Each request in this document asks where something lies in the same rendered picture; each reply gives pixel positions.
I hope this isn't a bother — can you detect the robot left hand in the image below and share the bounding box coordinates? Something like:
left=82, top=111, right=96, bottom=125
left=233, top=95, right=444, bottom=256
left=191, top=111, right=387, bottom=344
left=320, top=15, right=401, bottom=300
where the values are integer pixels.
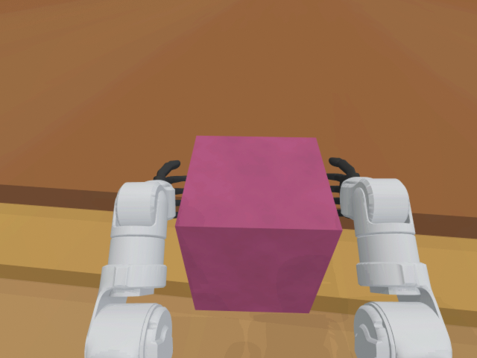
left=154, top=160, right=187, bottom=219

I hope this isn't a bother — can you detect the robot left upper arm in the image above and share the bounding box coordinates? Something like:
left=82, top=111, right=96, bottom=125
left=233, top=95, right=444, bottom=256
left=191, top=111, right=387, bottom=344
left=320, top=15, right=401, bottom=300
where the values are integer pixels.
left=86, top=303, right=173, bottom=358

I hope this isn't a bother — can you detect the robot left forearm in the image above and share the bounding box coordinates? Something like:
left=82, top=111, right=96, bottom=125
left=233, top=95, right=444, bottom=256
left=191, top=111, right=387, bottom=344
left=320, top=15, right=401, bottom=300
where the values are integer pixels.
left=84, top=180, right=176, bottom=358

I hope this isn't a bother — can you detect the robot right forearm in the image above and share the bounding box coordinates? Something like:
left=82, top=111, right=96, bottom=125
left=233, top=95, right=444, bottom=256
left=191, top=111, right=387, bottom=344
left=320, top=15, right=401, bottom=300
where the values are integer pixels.
left=340, top=177, right=452, bottom=353

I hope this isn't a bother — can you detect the carton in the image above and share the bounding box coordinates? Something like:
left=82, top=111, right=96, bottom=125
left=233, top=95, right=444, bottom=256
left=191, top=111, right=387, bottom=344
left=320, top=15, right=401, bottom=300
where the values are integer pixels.
left=175, top=136, right=342, bottom=313

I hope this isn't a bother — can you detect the robot right upper arm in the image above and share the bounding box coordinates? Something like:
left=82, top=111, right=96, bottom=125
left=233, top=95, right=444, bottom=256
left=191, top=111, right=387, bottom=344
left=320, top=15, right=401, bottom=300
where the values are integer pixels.
left=354, top=301, right=452, bottom=358

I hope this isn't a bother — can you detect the robot right hand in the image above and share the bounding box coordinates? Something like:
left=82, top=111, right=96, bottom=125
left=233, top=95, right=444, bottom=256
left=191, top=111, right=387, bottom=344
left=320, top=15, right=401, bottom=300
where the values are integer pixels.
left=326, top=157, right=360, bottom=219

